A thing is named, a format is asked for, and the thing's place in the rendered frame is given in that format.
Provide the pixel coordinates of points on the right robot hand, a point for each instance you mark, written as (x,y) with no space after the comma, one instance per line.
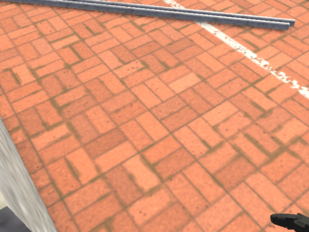
(298,223)

